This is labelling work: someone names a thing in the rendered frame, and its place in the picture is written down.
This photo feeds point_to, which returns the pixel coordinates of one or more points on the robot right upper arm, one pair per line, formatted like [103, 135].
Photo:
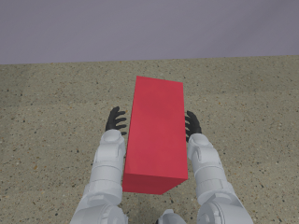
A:
[213, 212]

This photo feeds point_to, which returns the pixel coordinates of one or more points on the carton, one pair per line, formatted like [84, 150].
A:
[156, 153]

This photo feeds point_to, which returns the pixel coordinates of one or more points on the robot right thigh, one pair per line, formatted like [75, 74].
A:
[171, 218]

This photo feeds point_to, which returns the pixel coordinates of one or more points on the right robot shin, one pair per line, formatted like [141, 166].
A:
[168, 211]

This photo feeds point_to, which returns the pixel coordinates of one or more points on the robot right forearm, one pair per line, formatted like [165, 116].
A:
[211, 181]

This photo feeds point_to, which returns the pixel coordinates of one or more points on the left robot hand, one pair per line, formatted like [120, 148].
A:
[112, 121]

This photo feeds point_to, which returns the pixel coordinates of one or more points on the robot left forearm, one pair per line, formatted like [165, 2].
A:
[105, 180]

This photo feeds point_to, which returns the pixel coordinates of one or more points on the robot left upper arm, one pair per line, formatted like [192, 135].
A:
[107, 213]

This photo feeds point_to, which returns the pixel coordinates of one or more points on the right robot hand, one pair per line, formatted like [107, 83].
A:
[194, 126]

